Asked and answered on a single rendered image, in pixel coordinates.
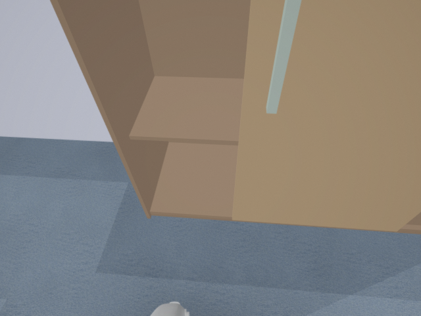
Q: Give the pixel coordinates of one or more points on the handle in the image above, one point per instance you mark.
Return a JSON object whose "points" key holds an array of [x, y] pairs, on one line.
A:
{"points": [[287, 30]]}

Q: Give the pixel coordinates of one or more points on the wardrobe door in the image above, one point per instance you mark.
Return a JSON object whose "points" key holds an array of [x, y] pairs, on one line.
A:
{"points": [[344, 148], [416, 220]]}

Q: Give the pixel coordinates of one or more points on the robot left thigh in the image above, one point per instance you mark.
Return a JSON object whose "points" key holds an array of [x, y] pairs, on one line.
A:
{"points": [[170, 309]]}

